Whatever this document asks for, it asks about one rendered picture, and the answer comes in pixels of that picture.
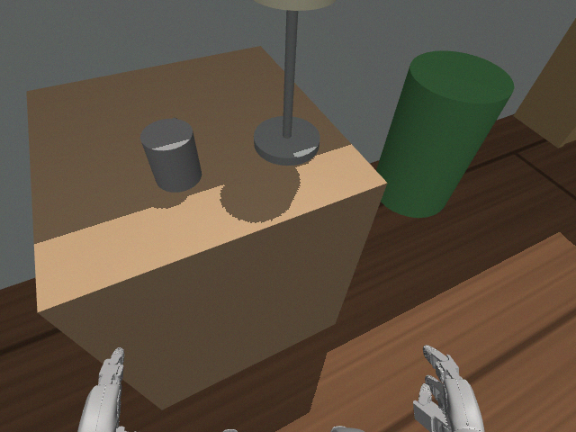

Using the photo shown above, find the desk lamp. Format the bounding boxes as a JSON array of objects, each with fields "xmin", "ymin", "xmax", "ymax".
[{"xmin": 254, "ymin": 0, "xmax": 337, "ymax": 166}]

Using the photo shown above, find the right robot hand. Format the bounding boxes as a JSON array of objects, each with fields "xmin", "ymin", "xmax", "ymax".
[{"xmin": 413, "ymin": 345, "xmax": 485, "ymax": 432}]

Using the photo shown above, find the mug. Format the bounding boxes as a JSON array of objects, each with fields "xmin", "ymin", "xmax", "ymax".
[{"xmin": 140, "ymin": 118, "xmax": 202, "ymax": 193}]

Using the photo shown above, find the left robot hand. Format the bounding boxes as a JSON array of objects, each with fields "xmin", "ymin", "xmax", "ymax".
[{"xmin": 77, "ymin": 347, "xmax": 136, "ymax": 432}]

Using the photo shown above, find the bookshelf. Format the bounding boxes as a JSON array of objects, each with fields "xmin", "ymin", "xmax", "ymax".
[{"xmin": 514, "ymin": 18, "xmax": 576, "ymax": 148}]

